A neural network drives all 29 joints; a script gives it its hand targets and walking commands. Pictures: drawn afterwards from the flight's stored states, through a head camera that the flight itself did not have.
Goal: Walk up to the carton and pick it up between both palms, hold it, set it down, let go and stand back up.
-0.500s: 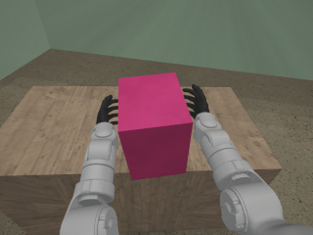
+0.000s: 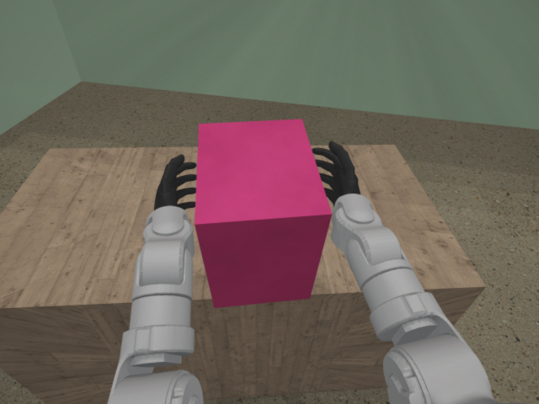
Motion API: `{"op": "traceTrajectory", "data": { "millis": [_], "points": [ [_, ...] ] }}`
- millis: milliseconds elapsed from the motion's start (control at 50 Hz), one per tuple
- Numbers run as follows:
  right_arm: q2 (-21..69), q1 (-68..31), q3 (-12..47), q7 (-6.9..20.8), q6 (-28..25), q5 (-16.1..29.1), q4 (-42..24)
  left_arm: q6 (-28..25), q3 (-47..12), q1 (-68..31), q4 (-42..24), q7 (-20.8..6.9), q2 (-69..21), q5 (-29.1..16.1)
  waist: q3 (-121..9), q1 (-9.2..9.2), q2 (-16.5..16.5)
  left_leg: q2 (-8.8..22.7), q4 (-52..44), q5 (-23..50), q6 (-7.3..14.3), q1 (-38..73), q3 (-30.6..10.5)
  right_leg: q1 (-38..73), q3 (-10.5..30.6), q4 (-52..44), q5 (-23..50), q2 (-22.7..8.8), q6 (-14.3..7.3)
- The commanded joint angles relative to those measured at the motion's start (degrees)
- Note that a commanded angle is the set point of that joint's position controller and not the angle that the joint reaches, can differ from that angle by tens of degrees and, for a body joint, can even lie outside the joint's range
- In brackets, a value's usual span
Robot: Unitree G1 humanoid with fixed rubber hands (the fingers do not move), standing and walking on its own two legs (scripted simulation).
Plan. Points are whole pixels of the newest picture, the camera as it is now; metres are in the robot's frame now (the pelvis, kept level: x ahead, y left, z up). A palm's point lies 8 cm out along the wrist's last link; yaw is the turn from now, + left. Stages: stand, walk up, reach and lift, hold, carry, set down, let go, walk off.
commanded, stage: reach and lift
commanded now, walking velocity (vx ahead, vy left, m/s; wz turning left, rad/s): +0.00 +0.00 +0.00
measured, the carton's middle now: (257, 215) +0.40 +0.00 +0.10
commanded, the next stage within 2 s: hold in 0.50 s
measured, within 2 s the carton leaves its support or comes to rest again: neither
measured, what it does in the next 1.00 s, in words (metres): stands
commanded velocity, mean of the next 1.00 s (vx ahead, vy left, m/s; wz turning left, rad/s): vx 0.00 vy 0.00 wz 0.00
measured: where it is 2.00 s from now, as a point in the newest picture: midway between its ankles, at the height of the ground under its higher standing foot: outside the picture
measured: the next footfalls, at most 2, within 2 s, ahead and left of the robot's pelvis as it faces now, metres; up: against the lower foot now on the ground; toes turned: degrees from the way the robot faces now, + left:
none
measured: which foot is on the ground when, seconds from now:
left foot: down 0.00-1.00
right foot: down 0.00-1.00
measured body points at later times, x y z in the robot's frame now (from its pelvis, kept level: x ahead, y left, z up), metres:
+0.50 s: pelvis +0.00 -0.01 +0.00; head -0.04 +0.02 +0.45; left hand +0.38 +0.13 +0.16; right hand +0.38 -0.13 +0.17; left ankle +0.04 +0.11 -0.75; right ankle -0.01 -0.12 -0.75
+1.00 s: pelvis -0.01 -0.01 +0.00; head -0.05 +0.02 +0.45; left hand +0.36 +0.14 +0.18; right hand +0.37 -0.12 +0.19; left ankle +0.04 +0.11 -0.75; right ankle -0.01 -0.12 -0.75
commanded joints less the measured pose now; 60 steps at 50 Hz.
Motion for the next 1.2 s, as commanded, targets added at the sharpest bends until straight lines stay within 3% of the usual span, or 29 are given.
{"op": "traceTrajectory", "data": {
  "millis": [0, 220, 460, 600, 760, 860, 1060, 1180],
  "points": [
    [37.93, -39.14, 23.81, 3.86, -3.08, 4.16, -18.71, -4.04, -32.44, -43.82, -10.86, -10.31, -36.13, -7.6, -26.12, -1.31, 4.13, -2.26, 0.55, 15.45, -2.72, 16.17, -0.92, 1.18, -0.99, -0.96, 20.47, 2.22, 4.37],
    [37.86, -39.19, 26.01, 2.54, -1.73, 5.3, -23.05, -2.11, -33.72, -43.19, -14.39, -11.45, -34.97, -7.76, -24.72, -1.23, 4.34, -2.58, 0.19, 14.49, -2.34, 15.6, -1.28, 2.4, -1.12, -0.68, 22.3, 1.74, 4.97],
    [36.96, -41.14, 23.63, 2.77, -1.15, 4.54, -20.95, -0.72, -31.36, -44.84, -12.38, -12.22, -34.28, -6.97, -23.71, -1.11, 3.84, -2.3, -1.11, 10.45, -1.65, 15.66, -0.56, 0.96, -1.57, -1.55, 17.26, 1.66, 4.85],
    [37.13, -42.82, 28.13, 1.98, -0.4, 8.47, -25.69, 1.77, -34.47, -44.1, -19.14, -10.9, -34.92, -8.05, -27.49, 0.01, 5.19, -2.03, 1.66, 19.61, -2.49, 19.18, -1.06, 1.62, -1.53, -1.25, 18.45, 2.65, 4.08],
    [34.77, -40.98, 21.12, 2.58, 2.13, 5.43, -21.09, 5.77, -31.25, -43.73, -16.26, -12.9, -33.15, -5.19, -17.3, -1.52, 5.02, -1.53, -2.95, 7.02, -1.62, 14.36, 0.64, -0.69, -1.91, -3.38, 5.53, 1.67, 3.53],
    [35.45, -43.81, 21.57, 2.9, 1.13, 5.54, -22.82, 5.08, -32.47, -45.58, -16.94, -12.78, -34.12, -6.4, -22.07, -2.02, 5.68, -1.63, -1.13, 10.58, -2.16, 16.7, 0.39, 0.08, -2.55, -2.58, 9.89, 1.91, 3.64],
    [35.46, -44.4, 22.44, 3.15, 0.21, 5.49, -21.99, 4.54, -30.34, -44.88, -15.63, -12.59, -33.31, -5.48, -22.84, -0.37, 4.56, -1.8, -1.37, 10.68, -1.16, 16.82, 0.46, 0.65, -2.42, -2.46, 10.25, 1.93, 3.83],
    [35.63, -44.05, 23.38, 2.81, 0.04, 6.08, -22.58, 4.51, -30.39, -44.37, -16.15, -12.69, -33.14, -5.39, -22.91, -0.31, 4.38, -2.09, -0.95, 12.11, -1.14, 17.21, 0.51, 1.39, -2.18, -2.35, 12.5, 1.86, 4.13]
  ]
}}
